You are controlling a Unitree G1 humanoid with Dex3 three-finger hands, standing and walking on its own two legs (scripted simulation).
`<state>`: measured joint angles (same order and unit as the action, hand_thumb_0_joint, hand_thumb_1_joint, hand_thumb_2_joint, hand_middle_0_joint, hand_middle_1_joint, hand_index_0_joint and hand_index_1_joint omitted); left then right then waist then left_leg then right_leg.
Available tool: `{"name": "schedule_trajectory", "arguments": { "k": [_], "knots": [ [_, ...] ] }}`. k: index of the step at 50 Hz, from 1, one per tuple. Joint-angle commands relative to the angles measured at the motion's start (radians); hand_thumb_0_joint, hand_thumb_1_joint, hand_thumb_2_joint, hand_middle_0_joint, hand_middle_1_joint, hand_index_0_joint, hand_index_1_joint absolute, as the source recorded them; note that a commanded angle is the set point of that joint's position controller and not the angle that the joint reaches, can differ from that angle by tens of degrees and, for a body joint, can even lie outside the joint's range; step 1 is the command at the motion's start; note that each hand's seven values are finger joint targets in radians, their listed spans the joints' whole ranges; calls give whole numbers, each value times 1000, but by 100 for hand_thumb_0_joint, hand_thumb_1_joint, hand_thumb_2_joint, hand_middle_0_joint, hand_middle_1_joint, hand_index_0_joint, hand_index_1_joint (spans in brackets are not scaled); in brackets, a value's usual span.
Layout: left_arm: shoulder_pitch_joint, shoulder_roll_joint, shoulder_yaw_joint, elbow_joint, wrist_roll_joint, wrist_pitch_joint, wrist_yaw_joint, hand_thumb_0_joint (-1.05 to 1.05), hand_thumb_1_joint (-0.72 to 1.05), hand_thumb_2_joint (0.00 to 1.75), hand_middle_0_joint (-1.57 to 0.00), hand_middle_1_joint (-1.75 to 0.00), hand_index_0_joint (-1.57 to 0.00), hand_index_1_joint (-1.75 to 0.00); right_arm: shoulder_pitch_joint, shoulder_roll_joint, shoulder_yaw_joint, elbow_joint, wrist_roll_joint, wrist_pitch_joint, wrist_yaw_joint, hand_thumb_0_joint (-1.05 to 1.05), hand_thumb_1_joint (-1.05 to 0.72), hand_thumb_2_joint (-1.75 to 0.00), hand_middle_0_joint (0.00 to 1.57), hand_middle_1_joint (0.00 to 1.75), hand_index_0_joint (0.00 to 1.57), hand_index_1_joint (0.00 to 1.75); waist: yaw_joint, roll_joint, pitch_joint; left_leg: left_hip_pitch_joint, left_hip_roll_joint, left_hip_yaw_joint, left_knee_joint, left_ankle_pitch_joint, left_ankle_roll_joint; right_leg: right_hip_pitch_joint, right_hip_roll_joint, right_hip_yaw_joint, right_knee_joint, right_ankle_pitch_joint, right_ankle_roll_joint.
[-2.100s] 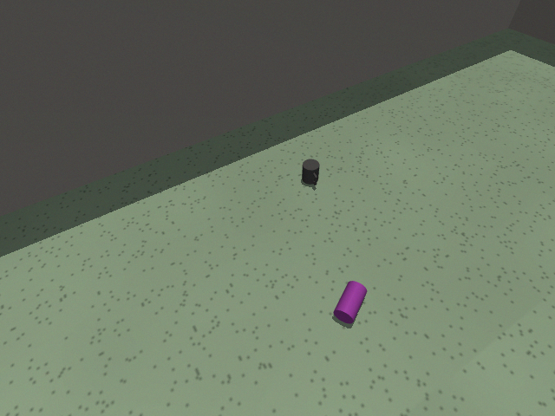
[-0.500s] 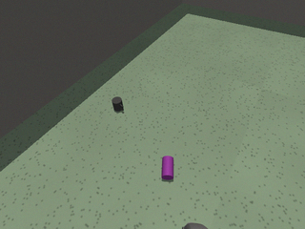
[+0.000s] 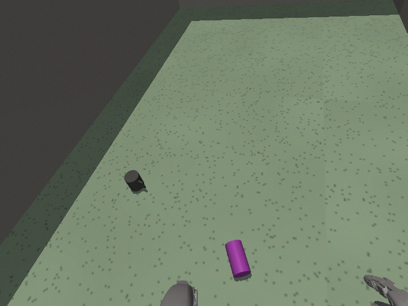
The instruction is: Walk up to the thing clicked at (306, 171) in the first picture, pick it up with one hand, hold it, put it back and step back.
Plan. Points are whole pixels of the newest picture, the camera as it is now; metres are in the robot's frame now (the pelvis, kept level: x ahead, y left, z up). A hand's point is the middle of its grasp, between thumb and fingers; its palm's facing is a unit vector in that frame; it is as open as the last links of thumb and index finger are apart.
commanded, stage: walk up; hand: left
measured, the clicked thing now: (136, 181) +0.89 +0.53 -0.70
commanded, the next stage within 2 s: none
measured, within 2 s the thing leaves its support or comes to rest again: neither
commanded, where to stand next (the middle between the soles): +0.46 +0.63 m, yaw -45 degrees
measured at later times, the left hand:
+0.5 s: hand (38, 245) +0.31 +0.48 -0.11, palm faces -0.33 -0.75 -0.57, open 7.4 cm
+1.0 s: hand (12, 196) +0.48 +0.67 -0.14, palm faces -0.37 -0.69 -0.62, open 7.4 cm
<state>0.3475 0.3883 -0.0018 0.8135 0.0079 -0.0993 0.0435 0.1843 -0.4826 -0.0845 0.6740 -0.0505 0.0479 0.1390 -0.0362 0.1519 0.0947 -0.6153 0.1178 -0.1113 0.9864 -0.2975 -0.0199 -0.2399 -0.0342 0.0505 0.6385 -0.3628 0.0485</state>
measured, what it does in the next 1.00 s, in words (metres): steps to the left, turning right: left foot, then right foot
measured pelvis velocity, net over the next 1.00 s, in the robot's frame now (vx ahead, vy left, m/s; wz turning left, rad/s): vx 0.26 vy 0.39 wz -0.44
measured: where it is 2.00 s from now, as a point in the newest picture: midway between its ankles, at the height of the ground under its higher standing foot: (89, 284)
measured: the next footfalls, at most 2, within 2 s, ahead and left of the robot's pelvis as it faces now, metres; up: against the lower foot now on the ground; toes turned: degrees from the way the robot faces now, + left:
left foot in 0.12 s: +0.21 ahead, +0.23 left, +0.00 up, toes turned -3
right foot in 0.52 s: +0.23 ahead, +0.08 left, +0.00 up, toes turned -23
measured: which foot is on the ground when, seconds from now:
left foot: up 0.00-0.10, down 0.12-0.52, up 0.54-0.82, down 0.84-1.00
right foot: down 0.00-0.14, up 0.16-0.50, down 0.52-0.86, up 0.88-1.00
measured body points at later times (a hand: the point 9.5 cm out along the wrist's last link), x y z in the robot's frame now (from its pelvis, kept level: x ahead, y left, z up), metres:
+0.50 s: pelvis +0.16 +0.20 +0.00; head +0.19 +0.15 +0.44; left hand +0.32 +0.52 -0.08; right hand +0.10 -0.13 -0.13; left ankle +0.17 +0.23 -0.72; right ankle +0.19 +0.09 -0.71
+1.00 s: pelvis +0.26 +0.39 -0.03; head +0.30 +0.36 +0.42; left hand +0.50 +0.70 -0.10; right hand +0.22 +0.06 -0.13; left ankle +0.32 +0.51 -0.72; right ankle +0.23 +0.25 -0.67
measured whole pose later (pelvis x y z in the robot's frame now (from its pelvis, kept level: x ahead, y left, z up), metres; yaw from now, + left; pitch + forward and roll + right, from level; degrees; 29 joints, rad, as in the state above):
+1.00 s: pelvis +0.26 +0.39 -0.03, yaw -25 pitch -1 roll -1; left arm 0.27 0.51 0.07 0.88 -0.01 -0.06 0.13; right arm 0.22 -0.43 -0.10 0.67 -0.06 0.06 0.07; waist -0.05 0.06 0.14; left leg -0.44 0.09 0.03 0.95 -0.50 -0.01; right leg -0.64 -0.01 0.02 1.23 -0.51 -0.04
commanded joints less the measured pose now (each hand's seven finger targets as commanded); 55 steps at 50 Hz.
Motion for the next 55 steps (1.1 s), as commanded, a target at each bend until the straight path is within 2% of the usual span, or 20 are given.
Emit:
{"name": "schedule_trajectory", "arguments": {
  "k": [1, 3, 6, 8, 12, 21, 24, 25, 26, 27, 33, 38, 41, 42, 43, 44, 46, 51, 53, 55],
  "knots": [
    [-40, 425, 153, -76, 11, -31, 56, 0, 90, 90, -20, -30, -20, -30, -35, -160, -76, -111, 2, -9, 4, 0, -90, -90, 20, 30, 20, 30, -18, -307, -70, 106, -10, 52, -101, 73, 8, -124, -159, 138, -193, 225, -217],
    [-9, 422, 155, -79, 20, -12, 61, 0, 90, 90, -20, -30, -20, -30, -34, -153, -93, -102, 3, -11, -5, 0, -90, -90, 20, 30, 20, 30, -17, -325, -72, 195, -11, 67, -104, 58, 32, -209, -191, 195, -156, 148, -251],
    [-64, 314, 123, -95, 27, 6, 67, 0, 90, 90, -20, -30, -20, -30, 239, -210, -138, -12, -14, -24, -32, 0, -90, -90, 20, 30, 20, 30, -201, -71, -149, 595, -75, 78, -330, -83, 56, -436, -65, 57, 297, 110, -161],
    [57, 241, 93, -67, 2, 12, 96, 0, 90, 90, -20, -30, -20, -30, 158, -364, -159, -39, 11, -41, -63, 0, -90, -90, 20, 30, 20, 30, -98, 327, -146, 554, 284, -578, -739, -220, 118, -637, 60, 25, 749, -249, -134],
    [99, 344, 127, 52, -25, 26, 67, 0, 90, 90, -20, -30, -20, -30, 15, -189, -117, -74, 3, -38, -78, 0, -90, -90, 20, 30, 20, 30, -24, 99, -98, 392, 138, -125, -634, -55, 80, -460, -56, -21, 582, 7, -99],
    [127, 262, 119, 49, -14, 42, 70, 0, 90, 90, -20, -30, -20, -30, 36, -119, -83, -98, -34, -15, -78, 0, -90, -90, 20, 30, 20, 30, -23, 1, -128, 410, 149, 51, -538, 264, 152, -223, -37, -128, 200, 23, -100],
    [333, 298, 155, 93, -10, 43, 84, 0, 90, 90, -20, -30, -20, -30, -100, -131, -78, -160, -32, -1, -74, 0, -90, -90, 20, 30, 20, 30, 137, -115, -137, 93, 66, 222, -270, 329, 5, 222, -20, -149, -63, 198, -145],
    [380, 364, 182, 94, -1, 43, 99, 0, 90, 90, -20, -30, -20, -30, -71, -80, -63, -164, -21, -5, -77, 0, -90, -90, 20, 30, 20, 30, 181, -308, -162, -110, -17, 235, 18, 107, -49, 394, -111, 51, -136, 147, -211],
    [305, 409, 190, 28, 6, 41, 108, 0, 90, 90, -20, -30, -20, -30, 32, -57, -52, -158, -27, 2, -82, 0, -90, -90, 20, 30, 20, 30, 119, -385, -165, -256, -68, 128, 266, -315, -92, 363, -411, 482, -227, 73, -338],
    [160, 426, 181, -37, -8, 33, 122, 0, 90, 90, -20, -30, -20, -30, 52, -162, -88, -153, -28, 25, -89, 0, -90, -90, 20, 30, 20, 30, 66, -251, -124, -211, -15, -81, 492, -319, -105, 144, -553, 699, -304, 10, -452],
    [9, 383, 169, -66, 25, 1, 98, 0, 90, 90, -20, -30, -20, -30, 88, -164, -87, -56, -9, 32, -53, 0, -90, -90, 20, 30, 20, 30, -14, -230, -64, 8, 9, 0, 282, -95, 7, -185, -196, 160, -149, 21, -248],
    [45, 476, 201, -66, 45, -1, 87, 0, 90, 90, -20, -30, -20, -30, 13, -166, -100, -97, -12, 33, -38, 0, -90, -90, 20, 30, 20, 30, 27, -307, -76, 70, -3, 93, 51, -219, 26, -222, -202, 212, -84, -2, -272],
    [-30, 450, 186, -77, 32, 5, 91, 0, 90, 90, -20, -30, -20, -30, 165, -170, -119, -59, -17, 20, -46, 0, -90, -90, 20, 30, 20, 30, -65, -262, -147, 297, -49, 155, -175, -127, 29, -314, -172, 146, 110, 160, -210],
    [-47, 375, 159, -79, 29, 12, 95, 0, 90, 90, -20, -30, -20, -30, 257, -189, -131, -26, -31, 11, -54, 0, -90, -90, 20, 30, 20, 30, -128, -124, -170, 415, -73, 121, -320, -170, 32, -407, -84, 39, 337, 150, -155],
    [-45, 255, 127, -104, 17, 15, 103, 0, 90, 90, -20, -30, -20, -30, 251, -316, -153, -47, -43, 0, -65, 0, -90, -90, 20, 30, 20, 30, -134, 262, -118, 467, 184, -298, -519, -20, 100, -686, 127, -109, 611, -185, -83],
    [-102, 284, 122, -100, 12, 9, 128, 0, 90, 90, -20, -30, -20, -30, 133, -374, -157, -61, -12, -8, -77, 0, -90, -90, 20, 30, 20, 30, -106, 334, -98, 392, 267, -521, -608, 78, 232, -674, 84, 3, 693, -320, -108],
    [-83, 332, 135, -29, -10, 7, 118, 0, 90, 90, -20, -30, -20, -30, 83, -238, -123, -94, -18, -6, -91, 0, -90, -90, 20, 30, 20, 30, -79, 22, -46, 355, 201, -275, -453, 260, 241, -623, 48, 5, 713, -205, -91],
    [94, 265, 124, 32, -35, 0, 88, 0, 90, 90, -20, -30, -20, -30, -14, -171, -84, -136, -31, 8, -94, 0, -90, -90, 20, 30, 20, 30, -4, 122, -98, 313, 118, -29, -288, 556, 275, -266, 10, -159, 309, -78, -90],
    [288, 270, 143, 67, -23, -7, 99, 0, 90, 90, -20, -30, -20, -30, -105, -150, -68, -171, -21, 19, -89, 0, -90, -90, 20, 30, 20, 30, 129, 9, -138, 128, 44, 75, -53, 512, 183, 73, 18, -109, -44, 165, -121],
    [312, 413, 189, -1, 16, -10, 119, 0, 90, 90, -20, -30, -20, -30, 55, -59, -38, -171, -4, 26, -91, 0, -90, -90, 20, 30, 20, 30, 98, -256, -240, -213, -58, 40, 287, -269, 48, 382, -338, 516, -112, 353, -201]
  ]
}}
